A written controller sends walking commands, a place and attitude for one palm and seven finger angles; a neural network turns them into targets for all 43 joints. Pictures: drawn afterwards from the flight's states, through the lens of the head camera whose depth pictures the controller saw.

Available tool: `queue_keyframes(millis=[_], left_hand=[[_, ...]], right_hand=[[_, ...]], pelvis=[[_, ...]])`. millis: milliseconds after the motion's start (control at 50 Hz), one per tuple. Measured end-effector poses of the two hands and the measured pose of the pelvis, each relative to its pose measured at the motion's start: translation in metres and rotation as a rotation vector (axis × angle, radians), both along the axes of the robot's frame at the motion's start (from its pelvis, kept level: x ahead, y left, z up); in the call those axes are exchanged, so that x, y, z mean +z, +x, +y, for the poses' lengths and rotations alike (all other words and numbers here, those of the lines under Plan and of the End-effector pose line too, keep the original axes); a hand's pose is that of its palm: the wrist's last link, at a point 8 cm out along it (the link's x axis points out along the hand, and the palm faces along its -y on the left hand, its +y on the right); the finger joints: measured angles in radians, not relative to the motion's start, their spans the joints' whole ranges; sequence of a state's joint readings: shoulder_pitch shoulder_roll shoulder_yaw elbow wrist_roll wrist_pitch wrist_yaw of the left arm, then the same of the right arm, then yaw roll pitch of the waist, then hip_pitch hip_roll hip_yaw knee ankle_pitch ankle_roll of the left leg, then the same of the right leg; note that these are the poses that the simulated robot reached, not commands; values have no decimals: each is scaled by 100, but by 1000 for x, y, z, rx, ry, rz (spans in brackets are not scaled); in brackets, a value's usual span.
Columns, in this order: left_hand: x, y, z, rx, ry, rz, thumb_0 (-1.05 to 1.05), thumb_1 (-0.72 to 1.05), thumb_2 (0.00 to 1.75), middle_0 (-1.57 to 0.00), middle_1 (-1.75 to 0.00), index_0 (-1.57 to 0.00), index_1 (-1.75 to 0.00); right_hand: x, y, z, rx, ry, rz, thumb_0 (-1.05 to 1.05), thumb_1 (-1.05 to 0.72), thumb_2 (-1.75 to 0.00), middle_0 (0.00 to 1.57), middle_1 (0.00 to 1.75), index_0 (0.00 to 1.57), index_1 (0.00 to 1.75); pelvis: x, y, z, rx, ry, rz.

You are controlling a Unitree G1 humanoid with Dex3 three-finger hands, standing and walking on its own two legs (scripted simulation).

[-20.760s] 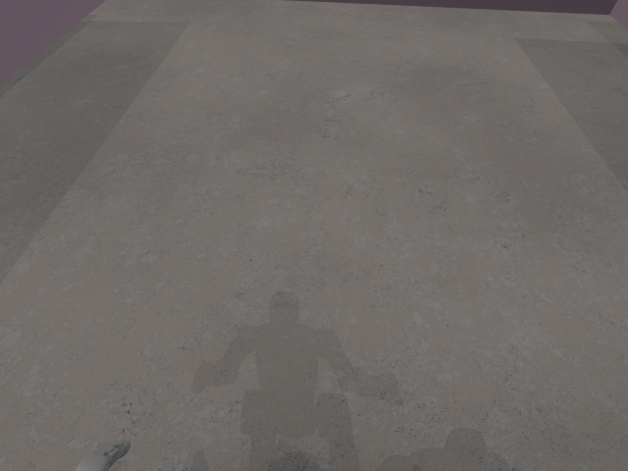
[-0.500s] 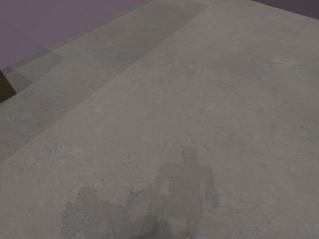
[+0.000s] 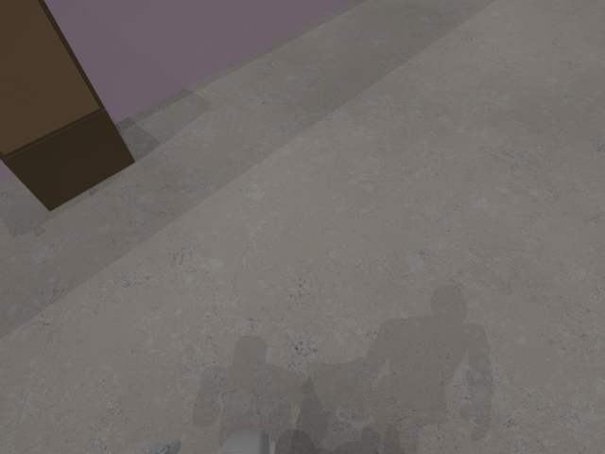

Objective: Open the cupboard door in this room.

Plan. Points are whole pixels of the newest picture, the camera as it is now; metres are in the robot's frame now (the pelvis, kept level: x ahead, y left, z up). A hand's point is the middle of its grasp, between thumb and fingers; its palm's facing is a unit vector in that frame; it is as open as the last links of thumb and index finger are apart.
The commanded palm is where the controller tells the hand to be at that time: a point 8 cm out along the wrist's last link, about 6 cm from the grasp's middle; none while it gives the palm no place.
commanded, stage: turn or walk to find it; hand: left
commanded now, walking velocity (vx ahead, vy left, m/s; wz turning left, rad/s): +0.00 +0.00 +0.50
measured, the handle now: out of the picture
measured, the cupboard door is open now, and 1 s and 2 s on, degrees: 0 0 0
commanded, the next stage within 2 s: none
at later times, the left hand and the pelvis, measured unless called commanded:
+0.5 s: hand out of the picture +0.00 +0.28 -0.17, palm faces +0.27 -0.93 -0.26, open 7.4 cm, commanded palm none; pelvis -0.01 +0.05 +0.00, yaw +14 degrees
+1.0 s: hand out of the picture -0.03 +0.17 -0.14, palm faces +0.52 -0.81 -0.28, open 7.4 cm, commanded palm none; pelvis +0.02 -0.02 +0.01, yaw +31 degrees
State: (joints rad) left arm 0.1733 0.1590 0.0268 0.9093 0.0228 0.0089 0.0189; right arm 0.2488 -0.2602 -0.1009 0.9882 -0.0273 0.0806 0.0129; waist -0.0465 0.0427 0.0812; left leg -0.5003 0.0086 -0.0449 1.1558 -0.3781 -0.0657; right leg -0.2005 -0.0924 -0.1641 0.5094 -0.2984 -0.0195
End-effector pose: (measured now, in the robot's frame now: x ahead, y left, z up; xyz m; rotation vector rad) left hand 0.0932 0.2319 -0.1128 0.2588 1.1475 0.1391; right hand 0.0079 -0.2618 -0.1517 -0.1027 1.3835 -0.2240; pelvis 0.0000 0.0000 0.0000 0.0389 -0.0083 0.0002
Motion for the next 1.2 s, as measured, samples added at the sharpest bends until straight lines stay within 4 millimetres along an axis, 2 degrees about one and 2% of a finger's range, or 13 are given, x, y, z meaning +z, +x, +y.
queue_keyframes(millis=[120,240,300,380,520,600,680,760,880,1000,1100,1200], left_hand=[[-14,-52,20,114,-21,70,1,91,90,-20,-30,-20,-30],[-44,-110,62,241,-44,157,1,91,90,-20,-30,-20,-30],[-49,-128,80,285,-40,207,1,91,90,-20,-30,-20,-30],[-38,-129,92,321,-43,193,1,91,90,-20,-30,-20,-30],[-21,-104,95,337,-25,77,1,91,90,-20,-30,-20,-30],[-14,-84,85,338,-9,21,1,91,90,-20,-30,-20,-30],[-7,-66,67,339,11,-37,1,91,90,-20,-30,-20,-30],[-1,-65,42,353,43,-81,1,91,90,-20,-30,-20,-30],[12,-103,7,461,36,-41,1,91,90,-20,-30,-20,-30],[11,-155,-24,600,4,33,1,91,90,-20,-30,-20,-30],[4,-207,-53,725,-44,145,1,91,90,-20,-30,-20,-30],[-1,-252,-80,843,-112,272,1,91,90,-20,-30,-20,-30]], right_hand=[[7,45,11,124,-29,-31,0,-91,-90,20,30,19,30],[14,109,48,269,-79,-160,0,-91,-90,20,30,19,30],[24,127,69,319,-83,-215,0,-91,-90,20,30,20,30],[35,135,87,364,-83,-226,0,-91,-90,20,30,20,30],[31,131,98,398,-38,-195,0,-91,-90,20,30,20,30],[20,120,89,398,-10,-158,0,-90,-90,21,30,20,30],[4,111,69,399,16,-105,0,-90,-90,21,30,20,30],[-15,110,45,408,38,-59,0,-91,-90,21,30,20,30],[-9,125,25,482,45,-19,0,-91,-90,20,30,20,30],[1,150,25,572,42,0,0,-91,-90,20,30,20,30],[6,186,52,662,38,-20,0,-91,-90,20,30,19,30],[11,233,109,772,56,-85,0,-91,-90,20,30,19,30]], pelvis=[[-2,-3,10,71,-3,2],[-18,-8,37,143,-34,9],[-17,-10,45,154,-34,4],[-6,-10,52,198,-60,10],[1,-9,50,258,-54,14],[-1,-7,39,295,-41,13],[-6,-5,20,336,-25,17],[-13,-2,-1,383,-15,9],[0,5,-17,466,16,-5],[8,18,-20,540,24,-1],[9,28,-11,597,13,0],[7,37,10,654,-4,-2]])
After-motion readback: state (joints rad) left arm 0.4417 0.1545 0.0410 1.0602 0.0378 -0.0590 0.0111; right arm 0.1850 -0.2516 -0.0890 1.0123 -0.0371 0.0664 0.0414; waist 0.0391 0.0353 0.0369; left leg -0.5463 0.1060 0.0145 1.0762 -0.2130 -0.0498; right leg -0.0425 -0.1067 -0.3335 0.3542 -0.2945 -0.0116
